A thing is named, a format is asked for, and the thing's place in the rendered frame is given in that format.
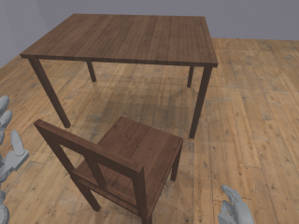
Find chair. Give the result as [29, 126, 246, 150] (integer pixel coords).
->
[34, 116, 184, 224]

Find left robot hand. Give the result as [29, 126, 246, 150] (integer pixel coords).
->
[0, 95, 29, 189]

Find right robot hand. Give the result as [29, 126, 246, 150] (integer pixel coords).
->
[218, 184, 255, 224]

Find table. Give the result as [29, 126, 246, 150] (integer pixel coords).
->
[20, 13, 219, 139]

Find left robot forearm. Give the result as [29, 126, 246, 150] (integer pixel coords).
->
[0, 190, 10, 224]

